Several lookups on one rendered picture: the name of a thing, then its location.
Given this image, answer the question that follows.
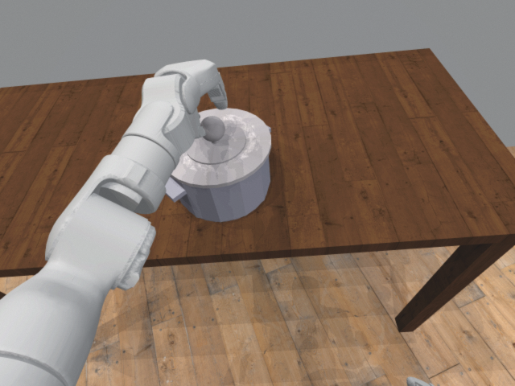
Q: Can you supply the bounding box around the robot left forearm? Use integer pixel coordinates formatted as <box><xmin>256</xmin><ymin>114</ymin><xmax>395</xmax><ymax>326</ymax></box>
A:
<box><xmin>45</xmin><ymin>68</ymin><xmax>200</xmax><ymax>261</ymax></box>

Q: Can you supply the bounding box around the pot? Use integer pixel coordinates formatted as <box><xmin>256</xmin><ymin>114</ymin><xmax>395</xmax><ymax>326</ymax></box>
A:
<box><xmin>165</xmin><ymin>126</ymin><xmax>271</xmax><ymax>222</ymax></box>

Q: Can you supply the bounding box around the lid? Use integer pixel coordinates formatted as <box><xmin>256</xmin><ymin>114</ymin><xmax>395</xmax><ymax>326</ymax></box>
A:
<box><xmin>171</xmin><ymin>108</ymin><xmax>271</xmax><ymax>188</ymax></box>

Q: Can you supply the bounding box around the table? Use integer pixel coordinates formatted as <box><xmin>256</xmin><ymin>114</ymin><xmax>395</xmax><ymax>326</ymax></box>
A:
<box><xmin>0</xmin><ymin>48</ymin><xmax>515</xmax><ymax>332</ymax></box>

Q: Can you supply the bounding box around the left robot upper arm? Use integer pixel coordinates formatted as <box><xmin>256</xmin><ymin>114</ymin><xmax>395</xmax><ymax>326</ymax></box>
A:
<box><xmin>0</xmin><ymin>193</ymin><xmax>156</xmax><ymax>386</ymax></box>

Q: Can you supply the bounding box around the robot left hand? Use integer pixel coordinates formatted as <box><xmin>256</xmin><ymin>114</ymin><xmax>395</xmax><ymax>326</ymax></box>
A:
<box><xmin>154</xmin><ymin>60</ymin><xmax>228</xmax><ymax>139</ymax></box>

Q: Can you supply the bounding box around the knob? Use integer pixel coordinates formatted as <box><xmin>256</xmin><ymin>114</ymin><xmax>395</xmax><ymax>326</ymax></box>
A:
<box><xmin>200</xmin><ymin>116</ymin><xmax>225</xmax><ymax>142</ymax></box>

